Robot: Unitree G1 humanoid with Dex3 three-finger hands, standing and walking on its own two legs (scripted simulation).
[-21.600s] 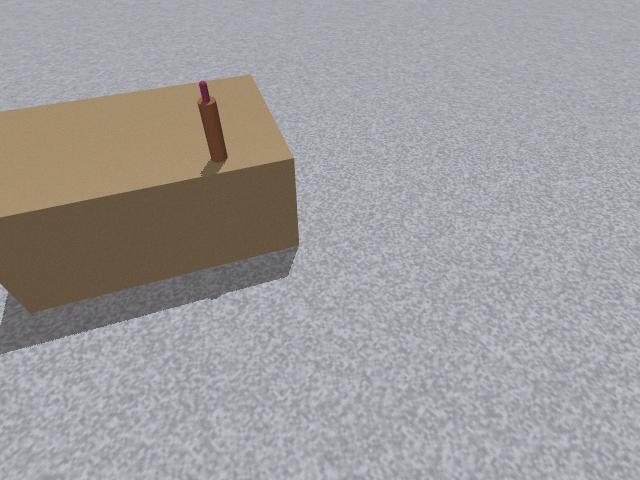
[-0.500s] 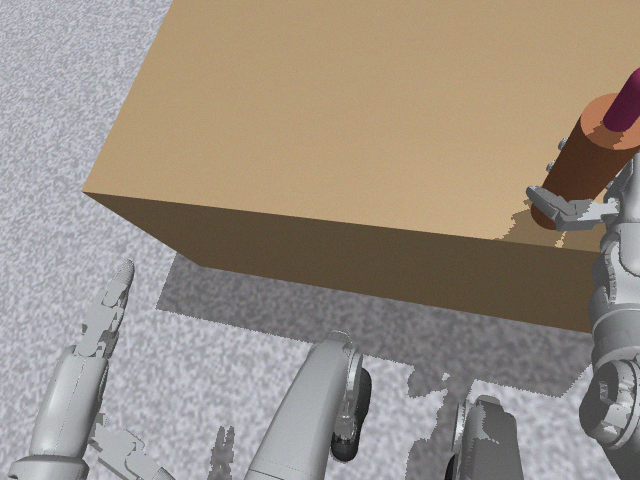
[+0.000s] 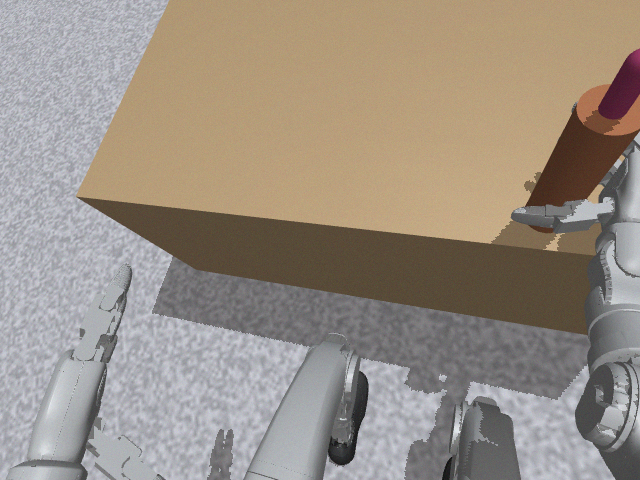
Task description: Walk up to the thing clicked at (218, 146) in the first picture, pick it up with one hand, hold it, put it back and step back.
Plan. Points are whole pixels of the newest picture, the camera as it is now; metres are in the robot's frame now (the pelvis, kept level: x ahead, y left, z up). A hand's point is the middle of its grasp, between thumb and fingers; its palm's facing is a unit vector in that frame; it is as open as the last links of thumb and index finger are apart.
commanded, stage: withdraw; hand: right
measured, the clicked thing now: (582, 157) +0.52 -0.13 +0.02
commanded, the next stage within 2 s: rise in 0.32 s
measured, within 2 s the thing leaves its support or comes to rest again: neither
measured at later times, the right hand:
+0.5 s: hand out of the picture +0.54 -0.18 +0.09, palm faces +0.07 +0.99 -0.10, open 16.8 cm
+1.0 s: hand out of the picture +0.43 -0.24 +0.12, palm faces +0.16 +0.94 -0.31, open 16.9 cm
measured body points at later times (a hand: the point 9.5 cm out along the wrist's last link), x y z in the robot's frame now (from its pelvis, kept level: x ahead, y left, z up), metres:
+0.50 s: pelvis +0.01 +0.00 +0.06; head +0.17 -0.03 +0.48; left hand +0.17 +0.27 +0.11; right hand +0.53 -0.24 +0.10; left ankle +0.13 +0.14 -0.53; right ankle +0.02 -0.12 -0.53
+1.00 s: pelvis +0.07 +0.01 +0.15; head +0.13 +0.00 +0.60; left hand +0.24 +0.22 +0.12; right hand +0.42 -0.29 +0.15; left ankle +0.13 +0.14 -0.53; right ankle +0.02 -0.12 -0.53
